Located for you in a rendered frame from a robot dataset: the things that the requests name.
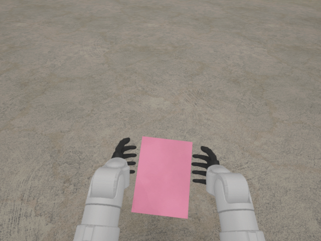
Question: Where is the carton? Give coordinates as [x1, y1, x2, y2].
[131, 136, 193, 219]

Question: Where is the left robot hand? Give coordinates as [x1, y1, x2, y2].
[112, 138, 137, 174]

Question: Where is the right robot forearm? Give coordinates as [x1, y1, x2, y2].
[206, 165, 265, 241]

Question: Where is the left robot forearm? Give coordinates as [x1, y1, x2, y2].
[73, 157, 130, 241]

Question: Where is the right robot hand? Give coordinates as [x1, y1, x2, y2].
[192, 146, 219, 184]

